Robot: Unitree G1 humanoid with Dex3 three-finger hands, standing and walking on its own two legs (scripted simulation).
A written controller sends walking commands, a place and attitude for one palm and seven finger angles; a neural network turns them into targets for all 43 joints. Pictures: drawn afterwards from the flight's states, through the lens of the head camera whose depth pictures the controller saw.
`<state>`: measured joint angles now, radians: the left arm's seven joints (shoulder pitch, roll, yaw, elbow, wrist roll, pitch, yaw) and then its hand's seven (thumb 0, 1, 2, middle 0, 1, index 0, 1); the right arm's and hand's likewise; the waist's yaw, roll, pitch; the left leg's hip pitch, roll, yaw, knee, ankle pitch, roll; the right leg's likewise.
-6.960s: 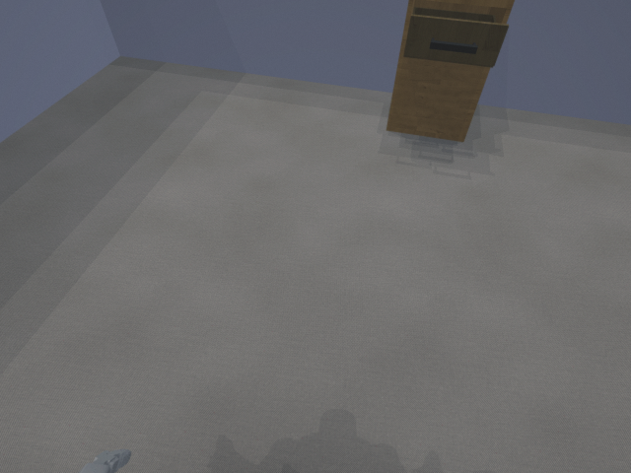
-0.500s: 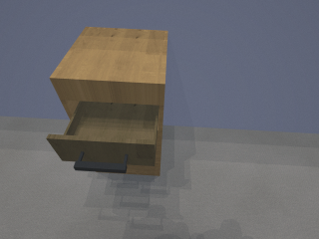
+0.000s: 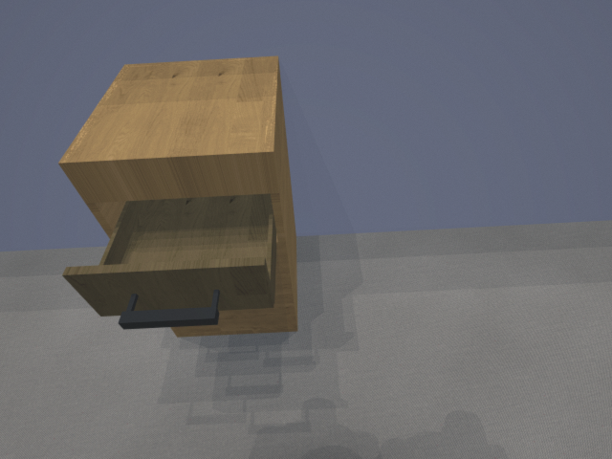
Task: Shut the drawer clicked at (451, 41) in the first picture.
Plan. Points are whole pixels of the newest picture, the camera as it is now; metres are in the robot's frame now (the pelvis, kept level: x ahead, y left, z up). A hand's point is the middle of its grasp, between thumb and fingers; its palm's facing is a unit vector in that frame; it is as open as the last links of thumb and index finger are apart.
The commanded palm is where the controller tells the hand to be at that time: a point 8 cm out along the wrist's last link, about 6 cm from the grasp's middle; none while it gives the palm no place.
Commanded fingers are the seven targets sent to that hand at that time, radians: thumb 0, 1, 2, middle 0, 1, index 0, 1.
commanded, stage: come to a stop and stand still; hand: left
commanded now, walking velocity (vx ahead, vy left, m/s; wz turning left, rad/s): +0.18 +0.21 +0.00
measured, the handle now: (172, 307) +0.42 +0.31 -0.17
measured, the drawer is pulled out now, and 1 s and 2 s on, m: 0.19 0.19 0.19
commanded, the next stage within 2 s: look again from close up in 0.80 s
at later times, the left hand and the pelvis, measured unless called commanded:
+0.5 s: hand out of the picture -0.03 +0.21 -0.18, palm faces +0.11 -0.97 -0.22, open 7.4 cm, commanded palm none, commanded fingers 0.00 0.90 0.90 -0.20 -0.30 -0.20 -0.30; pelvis +0.00 +0.03 +0.00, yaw +1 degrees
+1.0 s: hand out of the picture +0.01 +0.23 -0.17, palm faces +0.00 -0.98 -0.21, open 7.4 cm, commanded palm none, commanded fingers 0.00 0.90 0.90 -0.20 -0.30 -0.20 -0.30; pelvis +0.00 +0.05 +0.00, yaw +0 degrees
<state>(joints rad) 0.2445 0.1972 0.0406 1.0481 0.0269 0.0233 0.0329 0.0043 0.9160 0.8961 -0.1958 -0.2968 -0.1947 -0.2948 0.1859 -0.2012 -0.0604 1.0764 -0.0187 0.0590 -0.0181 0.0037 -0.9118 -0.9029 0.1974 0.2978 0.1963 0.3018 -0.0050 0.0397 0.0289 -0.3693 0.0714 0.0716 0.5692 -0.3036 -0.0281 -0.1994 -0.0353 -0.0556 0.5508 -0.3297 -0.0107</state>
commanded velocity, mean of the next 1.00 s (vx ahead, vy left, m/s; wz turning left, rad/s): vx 0.01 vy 0.05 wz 0.00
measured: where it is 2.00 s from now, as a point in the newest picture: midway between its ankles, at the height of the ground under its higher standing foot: outside the picture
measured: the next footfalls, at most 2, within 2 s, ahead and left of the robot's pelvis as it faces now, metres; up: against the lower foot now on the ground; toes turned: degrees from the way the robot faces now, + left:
left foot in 0.44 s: +0.06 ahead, +0.15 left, +0.00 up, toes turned +7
